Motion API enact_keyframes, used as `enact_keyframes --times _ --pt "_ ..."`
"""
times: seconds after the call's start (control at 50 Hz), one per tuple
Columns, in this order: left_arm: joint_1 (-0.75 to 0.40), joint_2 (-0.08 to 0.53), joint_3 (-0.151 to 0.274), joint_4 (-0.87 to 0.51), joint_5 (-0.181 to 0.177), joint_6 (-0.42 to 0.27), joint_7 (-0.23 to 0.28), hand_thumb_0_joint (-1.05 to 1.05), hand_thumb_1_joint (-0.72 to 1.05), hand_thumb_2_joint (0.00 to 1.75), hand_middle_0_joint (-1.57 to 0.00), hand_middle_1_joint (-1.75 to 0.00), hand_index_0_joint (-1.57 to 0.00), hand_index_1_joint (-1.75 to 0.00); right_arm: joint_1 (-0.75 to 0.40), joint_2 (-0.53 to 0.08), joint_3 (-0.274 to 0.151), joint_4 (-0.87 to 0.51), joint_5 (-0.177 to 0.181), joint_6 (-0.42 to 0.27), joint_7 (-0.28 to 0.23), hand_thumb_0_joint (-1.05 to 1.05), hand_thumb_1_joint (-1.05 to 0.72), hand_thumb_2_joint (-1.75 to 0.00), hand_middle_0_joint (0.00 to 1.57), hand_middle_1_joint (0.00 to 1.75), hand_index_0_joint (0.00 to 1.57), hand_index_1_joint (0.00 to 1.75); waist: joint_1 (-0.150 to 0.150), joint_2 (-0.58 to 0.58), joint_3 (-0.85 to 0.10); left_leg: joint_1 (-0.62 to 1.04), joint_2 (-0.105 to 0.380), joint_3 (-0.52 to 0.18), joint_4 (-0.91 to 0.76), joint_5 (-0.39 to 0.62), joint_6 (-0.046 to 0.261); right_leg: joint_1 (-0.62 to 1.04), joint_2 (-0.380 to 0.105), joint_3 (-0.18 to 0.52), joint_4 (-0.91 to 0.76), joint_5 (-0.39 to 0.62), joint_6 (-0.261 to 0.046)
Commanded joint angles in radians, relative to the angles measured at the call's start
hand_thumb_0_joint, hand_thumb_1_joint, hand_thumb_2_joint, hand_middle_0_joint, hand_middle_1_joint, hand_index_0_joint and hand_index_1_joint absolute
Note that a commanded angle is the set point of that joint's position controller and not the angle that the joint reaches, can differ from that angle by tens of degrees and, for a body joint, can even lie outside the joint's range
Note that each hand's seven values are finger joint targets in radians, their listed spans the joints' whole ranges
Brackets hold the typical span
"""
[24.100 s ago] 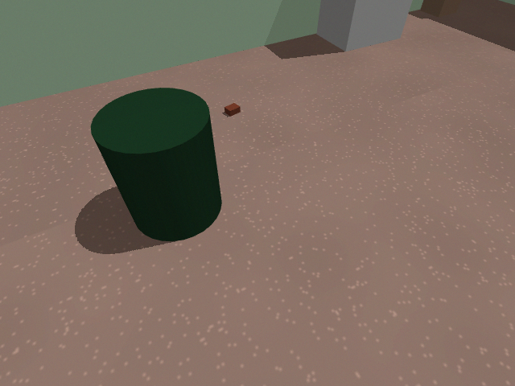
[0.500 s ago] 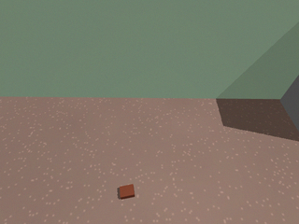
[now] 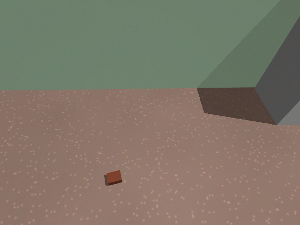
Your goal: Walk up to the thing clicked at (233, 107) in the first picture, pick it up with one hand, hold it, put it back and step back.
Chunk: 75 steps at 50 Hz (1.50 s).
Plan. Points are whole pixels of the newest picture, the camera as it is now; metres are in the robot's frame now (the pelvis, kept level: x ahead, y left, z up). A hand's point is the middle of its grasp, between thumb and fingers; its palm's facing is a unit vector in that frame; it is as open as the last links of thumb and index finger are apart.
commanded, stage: walk up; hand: left
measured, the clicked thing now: (114, 177) +0.53 +0.23 -0.74
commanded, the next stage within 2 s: none
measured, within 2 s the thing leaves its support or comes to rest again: neither
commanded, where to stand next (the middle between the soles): +0.13 +0.02 m, yaw +3 degrees
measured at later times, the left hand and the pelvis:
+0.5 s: hand out of the picture +0.10 +0.32 -0.15, palm faces +0.05 -0.91 -0.40, open 7.4 cm; pelvis +0.07 +0.04 -0.01, yaw +6 degrees
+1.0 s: hand out of the picture +0.08 +0.26 -0.14, palm faces +0.02 -0.88 -0.48, open 7.4 cm; pelvis +0.03 -0.02 -0.02, yaw +3 degrees
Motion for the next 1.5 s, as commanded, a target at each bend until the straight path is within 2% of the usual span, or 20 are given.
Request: enact_keyframes --times 0.0,0.04,0.14,0.36,0.42,0.5,0.6,0.76,0.8,0.82,0.84,0.94,1.02,1.08,1.16,1.18,1.2,1.24,1.34,1.48 --pt "0.238 0.278 0.097 0.001 0.023 -0.071 0.047 0.00 0.90 0.90 -0.20 -0.30 -0.20 -0.30 -0.070 -0.133 -0.033 -0.135 0.013 0.013 -0.002 0.00 -0.90 -0.90 0.20 0.30 0.20 0.30 0.112 -0.178 0.052 -0.442 -0.124 0.018 0.346 -0.394 0.026 0.366 -0.132 0.271 -0.486 0.034 -0.062" --pt "0.069 0.344 0.093 -0.087 0.032 -0.083 0.065 0.00 0.90 0.90 -0.20 -0.30 -0.20 -0.30 -0.129 -0.221 -0.056 -0.170 0.036 0.002 -0.004 0.00 -0.90 -0.90 0.20 0.30 0.20 0.30 0.073 -0.037 0.214 -0.492 -0.091 -0.236 0.415 -0.204 -0.013 -0.004 -0.434 0.662 -0.625 -0.407 -0.209" --pt "0.000 0.262 0.075 -0.107 0.012 -0.135 0.071 0.00 0.90 0.90 -0.20 -0.30 -0.20 -0.30 0.068 -0.217 -0.068 -0.099 0.056 -0.010 0.039 0.00 -0.90 -0.90 0.20 0.30 0.20 0.30 -0.039 -0.067 0.167 -0.312 -0.094 -0.215 0.396 0.038 -0.042 0.036 -0.238 0.187 -0.523 0.102 -0.154" --pt "0.100 0.189 0.022 -0.145 -0.010 -0.105 0.080 0.00 0.90 0.90 -0.20 -0.30 -0.20 -0.30 0.124 -0.208 -0.075 -0.091 0.049 -0.037 0.020 0.00 -0.90 -0.90 0.20 0.30 0.20 0.30 -0.051 0.024 -0.029 0.307 -0.139 0.017 -0.115 0.229 0.029 -0.086 -0.145 -0.097 0.090 0.773 -0.081" --pt "0.191 0.173 0.017 -0.155 -0.029 -0.072 0.095 0.00 0.90 0.90 -0.20 -0.30 -0.20 -0.30 0.260 -0.371 -0.103 -0.104 0.076 -0.066 -0.019 0.00 -0.90 -0.90 0.20 0.30 0.20 0.30 -0.076 0.172 -0.245 0.449 0.321 -0.735 -0.238 0.423 0.311 -0.296 0.047 0.065 0.583 -0.049 -0.026" --pt "0.157 0.188 0.027 -0.130 -0.025 -0.031 0.081 0.00 0.90 0.90 -0.20 -0.30 -0.20 -0.30 0.046 -0.261 -0.059 -0.139 0.079 -0.071 -0.057 0.00 -0.90 -0.90 0.20 0.30 0.20 0.30 0.013 0.045 -0.060 0.112 0.180 -0.321 -0.221 0.325 0.164 -0.242 -0.051 0.148 0.518 0.087 -0.036" --pt "0.084 0.148 0.026 -0.176 -0.035 0.011 0.095 0.00 0.90 0.90 -0.20 -0.30 -0.20 -0.30 0.003 -0.259 -0.050 -0.171 0.065 -0.046 -0.090 0.00 -0.90 -0.90 0.20 0.30 0.20 0.30 -0.003 0.180 -0.060 0.046 0.226 -0.208 -0.118 0.867 0.261 -0.257 0.021 0.130 0.551 0.064 0.018" --pt "0.170 0.170 0.048 -0.125 -0.021 -0.021 0.082 0.00 0.90 0.90 -0.20 -0.30 -0.20 -0.30 -0.144 -0.242 -0.046 -0.243 0.065 0.029 -0.055 0.00 -0.90 -0.90 0.20 0.30 0.20 0.30 0.060 0.222 -0.193 -0.051 0.096 -0.119 0.116 0.305 0.131 0.007 0.007 -0.042 -0.044 0.358 0.017" --pt "0.091 0.287 0.076 -0.170 0.019 -0.046 0.091 0.00 0.90 0.90 -0.20 -0.30 -0.20 -0.30 -0.060 -0.131 -0.015 -0.245 0.087 0.050 -0.051 0.00 -0.90 -0.90 0.20 0.30 0.20 0.30 0.035 -0.180 -0.120 -0.302 -0.118 -0.078 0.400 -0.172 0.029 -0.001 -0.209 0.347 -0.204 0.533 -0.033" --pt "0.031 0.366 0.086 -0.214 0.020 -0.046 0.094 0.00 0.90 0.90 -0.20 -0.30 -0.20 -0.30 -0.069 -0.145 -0.024 -0.248 0.085 0.059 -0.065 0.00 -0.90 -0.90 0.20 0.30 0.20 0.30 0.033 -0.197 -0.113 -0.285 -0.195 -0.190 0.559 -0.402 -0.002 -0.134 -0.396 0.552 -0.246 0.670 -0.203" --pt "-0.010 0.403 0.087 -0.228 0.021 -0.051 0.101 0.00 0.90 0.90 -0.20 -0.30 -0.20 -0.30 -0.105 -0.196 -0.044 -0.241 0.069 0.060 -0.077 0.00 -0.90 -0.90 0.20 0.30 0.20 0.30 0.049 -0.237 -0.100 -0.229 -0.169 -0.255 0.682 -0.407 -0.001 -0.238 -0.458 0.680 -0.291 0.655 -0.299" --pt "-0.047 0.268 0.080 -0.208 0.007 -0.060 0.131 0.00 0.90 0.90 -0.20 -0.30 -0.20 -0.30 0.000 -0.221 -0.056 -0.191 0.069 0.068 -0.051 0.00 -0.90 -0.90 0.20 0.30 0.20 0.30 -0.002 -0.061 -0.093 -0.280 -0.214 -0.278 0.848 -0.193 -0.046 -0.108 -0.271 0.317 -0.121 0.638 -0.195" --pt "0.132 0.249 0.087 -0.195 0.023 -0.108 0.119 0.00 0.90 0.90 -0.20 -0.30 -0.20 -0.30 0.007 -0.247 -0.064 -0.190 0.050 0.024 -0.008 0.00 -0.90 -0.90 0.20 0.30 0.20 0.30 0.080 -0.157 -0.263 -0.433 -0.157 -0.213 0.567 -0.167 -0.037 0.343 -0.261 0.391 -0.251 -0.150 -0.204" --pt "0.095 0.274 0.101 -0.217 0.033 -0.099 0.089 0.00 0.90 0.90 -0.20 -0.30 -0.20 -0.30 -0.022 -0.247 -0.049 -0.182 0.055 -0.010 0.012 0.00 -0.90 -0.90 0.20 0.30 0.20 0.30 0.102 -0.295 -0.139 -0.315 -0.125 -0.130 0.255 -0.325 -0.030 0.198 -0.307 0.413 -0.310 -0.226 -0.228" --pt "0.006 0.292 0.090 -0.216 0.023 -0.065 0.063 0.00 0.90 0.90 -0.20 -0.30 -0.20 -0.30 0.239 -0.207 -0.063 -0.072 0.047 -0.037 0.018 0.00 -0.90 -0.90 0.20 0.30 0.20 0.30 -0.059 -0.182 -0.066 0.269 -0.164 0.037 -0.205 -0.105 0.019 -0.255 -0.162 0.112 -0.156 -0.093 -0.128" --pt "-0.012 0.210 0.063 -0.235 0.025 -0.058 0.063 0.00 0.90 0.90 -0.20 -0.30 -0.20 -0.30 0.337 -0.236 -0.086 -0.033 0.035 -0.046 0.009 0.00 -0.90 -0.90 0.20 0.30 0.20 0.30 -0.121 0.042 -0.062 0.471 -0.166 -0.024 -0.226 -0.101 0.027 -0.475 -0.069 0.005 0.099 -0.147 -0.084" --pt "-0.083 0.117 0.038 -0.283 0.019 -0.059 0.067 0.00 0.90 0.90 -0.20 -0.30 -0.20 -0.30 0.393 -0.318 -0.097 -0.041 0.013 -0.052 -0.003 0.00 -0.90 -0.90 0.20 0.30 0.20 0.30 -0.167 0.292 0.012 0.452 0.041 -0.451 -0.347 -0.430 0.054 -0.756 0.062 -0.034 0.436 -0.132 -0.037" --pt "-0.154 0.248 0.054 -0.282 0.009 -0.076 0.063 0.00 0.90 0.90 -0.20 -0.30 -0.20 -0.30 0.201 -0.430 -0.104 -0.104 0.044 -0.063 -0.008 0.00 -0.90 -0.90 0.20 0.30 0.20 0.30 -0.106 0.152 0.202 0.088 0.358 -0.903 -0.603 -0.952 0.249 -0.770 -0.052 0.175 0.444 0.095 -0.024" --pt "0.063 0.238 0.072 -0.143 0.014 -0.055 0.006 0.00 0.90 0.90 -0.20 -0.30 -0.20 -0.30 0.154 -0.308 -0.065 -0.096 0.066 -0.127 -0.042 0.00 -0.90 -0.90 0.20 0.30 0.20 0.30 0.005 0.037 0.141 0.173 0.165 -0.365 -0.396 -0.237 0.159 -0.553 -0.067 0.128 0.386 0.352 0.010" --pt "-0.024 0.182 0.039 -0.132 -0.039 -0.044 0.024 0.00 0.90 0.90 -0.20 -0.30 -0.20 -0.30 -0.011 -0.238 -0.033 -0.130 0.042 -0.066 -0.033 0.00 -0.90 -0.90 0.20 0.30 0.20 0.30 0.004 0.316 0.137 -0.123 0.079 -0.090 -0.330 -0.026 0.133 -0.154 -0.048 0.033 0.101 0.390 0.036"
